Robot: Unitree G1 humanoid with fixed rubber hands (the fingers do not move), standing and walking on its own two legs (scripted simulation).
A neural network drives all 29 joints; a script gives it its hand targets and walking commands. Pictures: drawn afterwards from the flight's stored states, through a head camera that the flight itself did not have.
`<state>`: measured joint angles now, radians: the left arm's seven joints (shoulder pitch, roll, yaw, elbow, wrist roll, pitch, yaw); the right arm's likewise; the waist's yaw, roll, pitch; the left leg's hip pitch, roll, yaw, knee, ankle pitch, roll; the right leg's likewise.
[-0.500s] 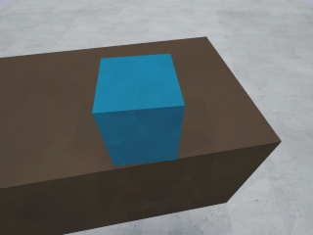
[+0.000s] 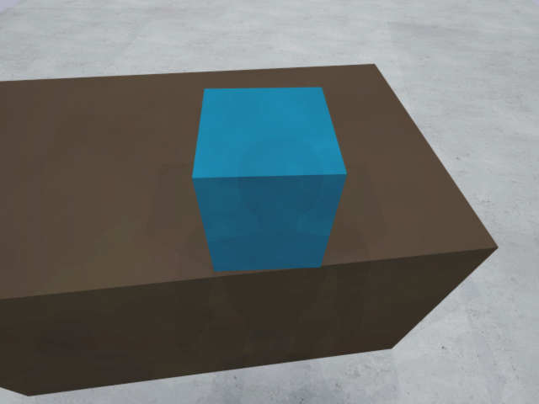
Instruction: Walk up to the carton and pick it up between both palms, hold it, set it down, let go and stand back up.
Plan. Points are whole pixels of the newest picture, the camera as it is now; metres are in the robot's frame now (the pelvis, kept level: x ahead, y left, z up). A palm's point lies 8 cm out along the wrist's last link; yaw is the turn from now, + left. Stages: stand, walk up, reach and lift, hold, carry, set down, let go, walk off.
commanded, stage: walk up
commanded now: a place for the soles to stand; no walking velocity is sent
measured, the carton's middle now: (265, 183) +0.46 +0.01 +0.05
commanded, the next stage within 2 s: reach and lift in 1.54 s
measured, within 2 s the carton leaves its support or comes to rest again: neither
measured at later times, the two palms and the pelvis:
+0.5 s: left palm out of the picture -0.04 +0.24 -0.14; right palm out of the picture +0.00 -0.23 -0.14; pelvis +0.00 +0.00 +0.00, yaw +4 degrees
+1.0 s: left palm out of the picture -0.01 +0.24 -0.14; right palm out of the picture +0.06 -0.23 -0.14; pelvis +0.02 +0.00 +0.00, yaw +8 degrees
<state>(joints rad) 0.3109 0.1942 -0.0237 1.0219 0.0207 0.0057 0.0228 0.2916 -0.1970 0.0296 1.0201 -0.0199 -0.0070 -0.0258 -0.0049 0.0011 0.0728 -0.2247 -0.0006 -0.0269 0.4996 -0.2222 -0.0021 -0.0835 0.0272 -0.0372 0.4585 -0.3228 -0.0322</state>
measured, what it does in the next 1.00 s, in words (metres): stands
